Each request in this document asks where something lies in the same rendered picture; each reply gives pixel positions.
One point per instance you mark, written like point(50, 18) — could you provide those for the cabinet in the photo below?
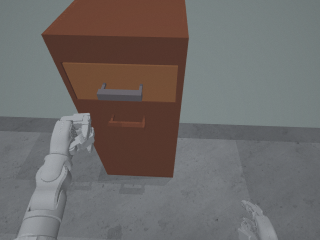
point(139, 32)

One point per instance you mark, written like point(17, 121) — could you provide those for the right robot hand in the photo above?
point(260, 229)

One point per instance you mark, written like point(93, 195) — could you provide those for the handle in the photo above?
point(126, 126)
point(120, 94)

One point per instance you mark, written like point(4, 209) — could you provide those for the left robot hand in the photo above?
point(68, 141)

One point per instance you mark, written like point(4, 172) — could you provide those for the drawer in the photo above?
point(159, 81)

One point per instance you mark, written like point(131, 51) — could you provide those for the robot left forearm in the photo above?
point(46, 207)

